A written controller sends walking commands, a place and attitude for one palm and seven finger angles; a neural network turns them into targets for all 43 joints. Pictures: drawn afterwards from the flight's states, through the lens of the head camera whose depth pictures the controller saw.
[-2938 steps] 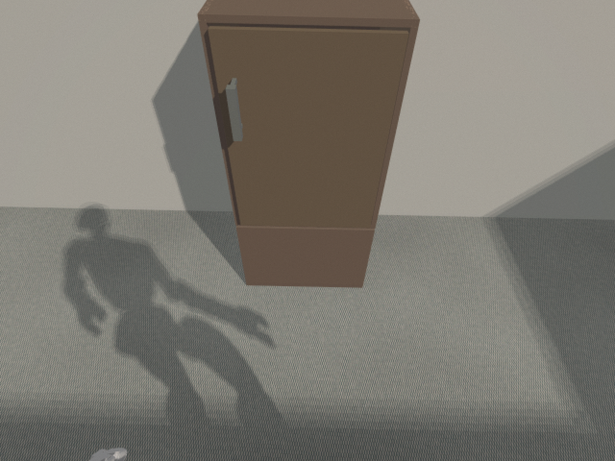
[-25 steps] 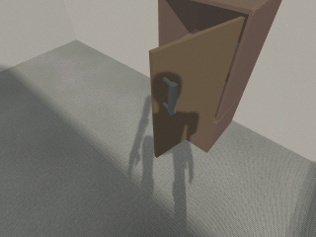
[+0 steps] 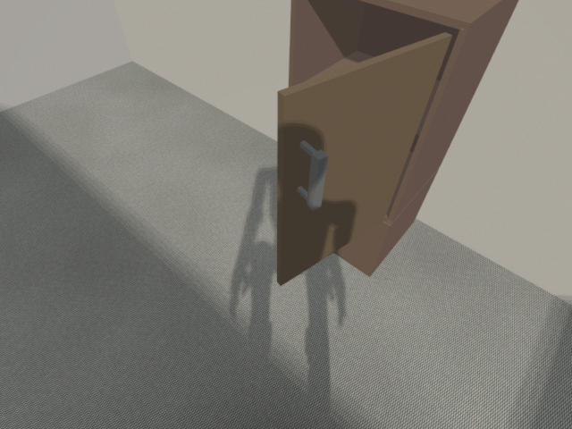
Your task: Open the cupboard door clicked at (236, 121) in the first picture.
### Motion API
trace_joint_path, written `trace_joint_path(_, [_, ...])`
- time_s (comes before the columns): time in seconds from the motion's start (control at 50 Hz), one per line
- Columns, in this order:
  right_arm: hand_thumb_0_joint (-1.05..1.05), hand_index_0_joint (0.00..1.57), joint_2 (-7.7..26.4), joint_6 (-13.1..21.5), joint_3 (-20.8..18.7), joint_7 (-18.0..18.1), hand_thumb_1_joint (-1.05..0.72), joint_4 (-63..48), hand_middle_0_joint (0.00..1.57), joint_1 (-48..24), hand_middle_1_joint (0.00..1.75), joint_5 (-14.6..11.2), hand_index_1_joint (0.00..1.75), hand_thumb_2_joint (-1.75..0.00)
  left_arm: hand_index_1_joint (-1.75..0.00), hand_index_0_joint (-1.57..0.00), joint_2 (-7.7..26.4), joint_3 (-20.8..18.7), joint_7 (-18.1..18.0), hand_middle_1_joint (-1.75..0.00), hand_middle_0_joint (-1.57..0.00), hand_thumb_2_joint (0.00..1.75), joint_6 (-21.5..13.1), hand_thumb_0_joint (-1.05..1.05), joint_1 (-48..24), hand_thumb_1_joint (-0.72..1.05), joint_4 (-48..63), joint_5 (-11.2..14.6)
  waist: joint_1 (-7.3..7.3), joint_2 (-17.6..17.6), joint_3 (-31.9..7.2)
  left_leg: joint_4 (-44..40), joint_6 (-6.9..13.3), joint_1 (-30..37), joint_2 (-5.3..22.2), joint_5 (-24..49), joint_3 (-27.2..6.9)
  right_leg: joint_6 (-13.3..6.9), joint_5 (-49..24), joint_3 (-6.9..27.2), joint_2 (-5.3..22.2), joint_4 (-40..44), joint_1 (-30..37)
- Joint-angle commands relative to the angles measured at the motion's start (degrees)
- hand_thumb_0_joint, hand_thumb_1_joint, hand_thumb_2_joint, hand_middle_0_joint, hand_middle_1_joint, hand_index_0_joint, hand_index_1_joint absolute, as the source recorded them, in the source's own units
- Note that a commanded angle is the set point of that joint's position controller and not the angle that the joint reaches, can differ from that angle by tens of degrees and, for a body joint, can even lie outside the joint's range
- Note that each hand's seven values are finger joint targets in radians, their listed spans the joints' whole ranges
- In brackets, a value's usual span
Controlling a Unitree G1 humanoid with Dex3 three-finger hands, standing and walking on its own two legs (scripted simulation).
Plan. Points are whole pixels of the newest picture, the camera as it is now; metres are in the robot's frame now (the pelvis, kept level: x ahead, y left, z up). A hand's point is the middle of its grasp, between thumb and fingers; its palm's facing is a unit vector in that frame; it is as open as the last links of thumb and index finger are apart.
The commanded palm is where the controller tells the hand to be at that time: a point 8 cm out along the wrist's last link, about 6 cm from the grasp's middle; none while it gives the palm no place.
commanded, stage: look to check the result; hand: left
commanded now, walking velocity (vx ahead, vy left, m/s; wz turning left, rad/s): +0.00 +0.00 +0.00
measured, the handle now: (310, 176) +0.55 -0.01 +0.02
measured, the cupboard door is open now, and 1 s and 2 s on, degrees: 76 76 76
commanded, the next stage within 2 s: stand and wait in 0.46 s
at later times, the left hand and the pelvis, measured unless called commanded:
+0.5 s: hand out of the picture +0.01 +0.17 -0.18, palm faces +0.02 -0.99 -0.15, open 7.4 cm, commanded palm none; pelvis +0.02 +0.01 +0.00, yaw -1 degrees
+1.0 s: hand out of the picture +0.03 +0.18 -0.18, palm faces +0.02 -0.99 -0.16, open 7.4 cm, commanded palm none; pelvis +0.04 +0.02 +0.00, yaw -1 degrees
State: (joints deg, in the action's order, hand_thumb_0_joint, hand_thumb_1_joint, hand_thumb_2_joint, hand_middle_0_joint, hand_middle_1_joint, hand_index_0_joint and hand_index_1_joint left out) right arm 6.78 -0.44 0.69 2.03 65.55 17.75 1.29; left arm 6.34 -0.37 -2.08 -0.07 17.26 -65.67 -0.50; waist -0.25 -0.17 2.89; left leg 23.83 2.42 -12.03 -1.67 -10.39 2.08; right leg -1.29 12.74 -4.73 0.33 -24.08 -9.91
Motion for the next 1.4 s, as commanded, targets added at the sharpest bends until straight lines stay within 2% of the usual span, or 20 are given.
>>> trace_joint_path(0.0, [0.0, 0.2, 4.9, 0.6, -0.6, 0.4, -0.9, -0.9, 0.2, 3.6, 0.3, 0.0, 0.3, -0.9, -0.3, -0.2, 5.1, -1.0, -0.1, -0.3, -0.2, 0.9, -0.7, 0.0, 4.2, 0.9, 1.0, 0.1, -0.04, 0.6, 2.0, -6.0, -0.1, -0.9, 6.4, -0.2, -7.4, -1.1, 0.9, 6.6, 5.8, 5.7, -1.5])
trace_joint_path(0.14, [0.0, 0.2, 5.2, 0.8, -0.6, 0.4, -0.9, -0.8, 0.2, 2.8, 0.3, -0.1, 0.3, -0.9, -0.3, -0.2, 5.1, -0.8, -0.2, -0.3, -0.2, 0.9, -0.7, 0.0, 4.6, 0.9, 0.6, 0.0, -0.05, 1.0, 2.0, -6.2, 0.0, 0.0, 6.7, 1.7, -7.2, -0.7, -0.8, 6.3, 5.9, 5.7, -1.1])
trace_joint_path(0.32, [0.0, 0.2, 5.8, 1.0, -0.5, 0.4, -0.9, -0.5, 0.2, 2.0, 0.3, -0.3, 0.3, -0.9, -0.3, -0.2, 5.5, -0.6, -0.2, -0.3, -0.2, 0.9, -0.8, 0.0, 4.6, 0.9, 0.4, -0.1, 0.16, -0.9, 2.5, -6.5, 0.1, 1.2, 6.8, 3.7, -7.2, -0.5, -1.9, 6.3, 5.8, 5.8, -0.9])
trace_joint_path(0.38, [0.0, 0.2, 5.8, 1.2, -0.4, 0.4, -0.9, -0.3, 0.2, 1.8, 0.3, -0.2, 0.3, -0.9, -0.3, -0.2, 5.4, -0.5, -0.2, -0.3, -0.2, 0.9, -0.8, 0.0, 4.3, 0.9, 0.3, 0.0, 0.07, 0.7, 2.1, -6.8, 0.1, 1.5, 6.7, 4.1, -7.2, -0.4, -2.4, 6.5, 6.0, 5.6, -0.5])
trace_joint_path(0.42, [0.0, 0.2, 5.9, 1.2, -0.4, 0.5, -0.9, -0.4, 0.2, 1.8, 0.3, -0.3, 0.3, -0.9, -0.3, -0.2, 5.7, -0.7, -0.2, -0.3, -0.2, 0.9, -0.8, 0.0, 4.3, 0.9, 0.5, 0.0, 0.28, -0.1, 2.1, -6.7, 0.2, 1.4, 6.8, 4.8, -7.3, -0.4, -2.9, 6.3, 5.9, 5.7, 0.1])
trace_joint_path(0.46, [0.0, 0.2, 5.9, 1.3, -0.3, 0.5, -0.9, -0.1, 0.2, 1.6, 0.3, -0.2, 0.3, -0.9, -0.3, -0.2, 5.5, -0.6, -0.2, -0.3, -0.2, 0.9, -0.8, 0.0, 4.1, 0.9, 0.4, 0.0, 0.13, 0.7, 2.3, -6.9, 0.1, 1.4, 6.7, 5.0, -7.2, -0.3, -2.9, 6.5, 6.0, 5.6, 0.1])
trace_joint_path(0.58, [0.0, 0.2, 6.2, 1.5, -0.4, 0.6, -0.9, 0.0, 0.2, 1.7, 0.3, -0.2, 0.3, -0.9, -0.3, -0.2, 5.5, -0.6, -0.2, -0.3, -0.2, 0.9, -0.9, 0.0, 3.8, 0.9, 0.4, 0.0, 0.1, 0.1, 1.2, -6.7, 0.2, 2.8, 6.8, 7.5, -7.2, -0.3, -4.4, 6.4, 6.0, 5.5, 0.8])
trace_joint_path(0.66, [0.0, 0.2, 6.1, 1.7, -0.4, 0.6, -0.9, 0.0, 0.2, 1.7, 0.3, -0.2, 0.3, -0.9, -0.3, -0.2, 5.8, -0.7, -0.2, -0.3, -0.2, 0.9, -0.8, 0.0, 3.6, 0.9, 0.3, 0.0, 0.15, 1.0, 1.5, -7.1, 0.3, 2.8, 6.8, 8.4, -7.3, -0.2, -4.9, 6.3, 6.1, 5.3, 1.1])
trace_joint_path(0.72, [0.0, 0.2, 6.5, 1.7, -0.4, 0.7, -0.9, 0.0, 0.2, 1.7, 0.3, -0.4, 0.3, -0.9, -0.3, -0.2, 6.0, -0.7, -0.2, -0.3, -0.2, 0.9, -0.8, 0.0, 3.7, 0.9, 0.3, 0.0, 0.29, -0.5, 1.4, -6.9, 0.4, 3.2, 7.0, 9.2, -7.3, -0.1, -5.1, 6.0, 6.0, 5.4, 1.3])
trace_joint_path(0.84, [0.0, 0.2, 6.7, 1.9, -0.5, 0.7, -0.9, 0.1, 0.2, 1.3, 0.3, -0.4, 0.3, -0.9, -0.3, -0.2, 6.2, -0.8, -0.2, -0.3, -0.2, 0.9, -0.9, 0.0, 3.6, 0.9, 0.4, 0.0, 0.24, -0.2, 0.2, -6.4, 0.5, 4.6, 6.9, 12.4, -7.1, -0.1, -7.1, 6.1, 6.3, 5.2, 2.0])
trace_joint_path(1.04, [0.0, 0.2, 7.4, 1.9, -0.6, 0.8, -0.9, 0.2, 0.2, 0.9, 0.3, -0.4, 0.3, -0.9, -0.3, -0.2, 6.9, -0.8, -0.1, -0.3, -0.2, 0.9, -0.8, 0.0, 3.1, 0.9, 0.4, -0.1, 0.16, 0.1, 1.7, -6.9, 0.5, 4.4, 6.9, 12.1, -7.3, -0.1, -6.4, 5.8, 6.3, 5.6, 1.9])
trace_joint_path(1.16, [0.0, 0.2, 8.2, 2.1, -0.8, 0.8, -0.9, -0.1, 0.2, 0.4, 0.3, -0.4, 0.3, -0.9, -0.3, -0.2, 7.5, -1.0, -0.1, -0.3, -0.2, 0.9, -0.9, 0.0, 2.8, 0.9, 0.5, 0.0, 0.22, 0.5, 0.1, -6.7, 0.5, 5.7, 6.9, 13.9, -7.3, -0.1, -7.3, 5.8, 6.4, 5.4, 2.6])
trace_joint_path(1.22, [0.0, 0.2, 8.9, 2.1, -0.9, 0.8, -0.9, -0.3, 0.2, 0.0, 0.3, -0.5, 0.3, -0.9, -0.3, -0.2, 8.0, -1.1, 0.0, -0.3, -0.2, 0.9, -1.0, 0.0, 2.5, 0.9, 0.7, -0.1, 0.31, -0.3, 0.9, -6.7, 0.6, 5.5, 6.9, 14.1, -7.4, -0.1, -7.6, 5.7, 6.3, 5.6, 2.4])
trace_joint_path(1.26, [0.0, 0.2, 8.9, 2.0, -0.8, 0.9, -0.9, -0.2, 0.2, -0.1, 0.3, -0.4, 0.3, -0.9, -0.3, -0.2, 7.9, -0.9, 0.0, -0.3, -0.2, 0.9, -0.8, 0.0, 2.2, 0.9, 0.6, 0.0, 0.13, 0.6, 1.2, -7.1, 0.4, 5.5, 7.0, 13.7, -7.4, -0.1, -7.0, 5.8, 6.3, 5.4, 2.2])
trace_joint_path(1.38, [0.0, 0.2, 9.4, 2.1, -1.0, 0.8, -0.9, -0.3, 0.2, -0.7, 0.3, -0.4, 0.3, -0.9, -0.3, -0.2, 8.6, -1.1, 0.1, -0.3, -0.2, 0.9, -0.8, 0.0, 1.7, 0.9, 0.7, -0.1, 0.15, 0.4, 1.0, -7.5, 0.4, 5.7, 7.0, 13.0, -7.5, -0.2, -6.7, 5.8, 6.4, 5.7, 2.5])
